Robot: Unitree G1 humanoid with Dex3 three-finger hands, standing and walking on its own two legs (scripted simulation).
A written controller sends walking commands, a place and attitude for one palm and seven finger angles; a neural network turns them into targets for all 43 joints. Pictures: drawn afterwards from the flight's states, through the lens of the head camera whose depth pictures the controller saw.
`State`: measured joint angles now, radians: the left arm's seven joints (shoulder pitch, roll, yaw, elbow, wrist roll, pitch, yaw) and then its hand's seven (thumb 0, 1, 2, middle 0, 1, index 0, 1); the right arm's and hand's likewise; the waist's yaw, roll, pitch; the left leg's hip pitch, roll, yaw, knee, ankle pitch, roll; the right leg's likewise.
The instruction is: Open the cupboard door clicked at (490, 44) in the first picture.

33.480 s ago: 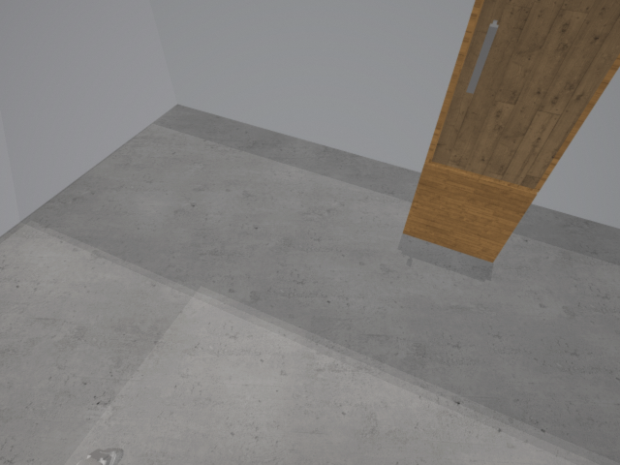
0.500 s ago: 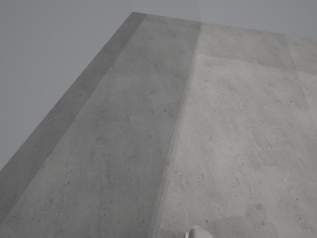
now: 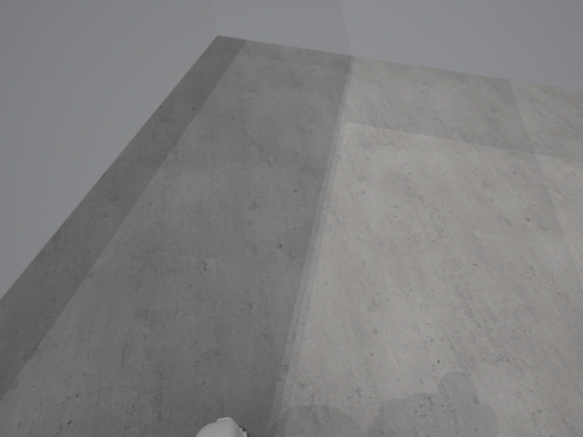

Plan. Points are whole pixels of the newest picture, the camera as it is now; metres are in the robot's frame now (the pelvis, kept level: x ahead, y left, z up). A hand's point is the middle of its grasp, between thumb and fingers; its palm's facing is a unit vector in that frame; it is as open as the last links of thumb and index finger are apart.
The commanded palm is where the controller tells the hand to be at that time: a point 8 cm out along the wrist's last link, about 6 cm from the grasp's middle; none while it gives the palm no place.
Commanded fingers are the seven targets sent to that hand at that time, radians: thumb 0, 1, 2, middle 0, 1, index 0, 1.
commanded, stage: walk to a spot facing it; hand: left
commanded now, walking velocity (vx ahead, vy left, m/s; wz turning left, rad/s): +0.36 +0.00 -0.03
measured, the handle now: out of the picture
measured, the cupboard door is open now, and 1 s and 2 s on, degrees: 50 50 50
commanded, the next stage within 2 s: turn to face it in 0.18 s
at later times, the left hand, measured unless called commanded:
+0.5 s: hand (213, 340) +0.30 +0.15 -0.16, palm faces +0.02 -0.97 -0.22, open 7.3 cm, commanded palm none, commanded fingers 0.00 0.90 0.90 -0.20 -0.30 -0.20 -0.30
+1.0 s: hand (192, 321) +0.33 +0.20 -0.16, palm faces +0.32 -0.92 -0.23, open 7.4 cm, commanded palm none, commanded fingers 0.00 0.90 0.90 -0.20 -0.30 -0.20 -0.30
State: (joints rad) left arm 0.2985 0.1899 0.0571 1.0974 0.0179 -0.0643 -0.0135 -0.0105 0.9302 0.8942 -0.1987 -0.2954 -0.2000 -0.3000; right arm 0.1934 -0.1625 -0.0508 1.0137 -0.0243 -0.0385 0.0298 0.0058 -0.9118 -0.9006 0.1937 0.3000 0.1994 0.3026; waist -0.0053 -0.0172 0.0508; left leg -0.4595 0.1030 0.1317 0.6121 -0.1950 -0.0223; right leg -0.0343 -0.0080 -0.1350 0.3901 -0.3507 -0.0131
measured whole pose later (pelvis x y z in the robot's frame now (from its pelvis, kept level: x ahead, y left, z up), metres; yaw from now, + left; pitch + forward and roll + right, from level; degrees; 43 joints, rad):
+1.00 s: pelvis +0.29 -0.03 +0.00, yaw +17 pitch +2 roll -1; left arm 0.12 0.23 0.07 0.92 0.01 0.05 0.00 0.00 0.91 0.89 -0.20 -0.29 -0.20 -0.30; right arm 0.17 -0.22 -0.06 0.91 -0.03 0.01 0.00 0.00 -0.91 -0.90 0.20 0.30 0.20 0.30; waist -0.01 -0.01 0.07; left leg -0.34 0.01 0.02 0.52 -0.22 0.02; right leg -0.46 -0.06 -0.02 0.92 -0.42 0.08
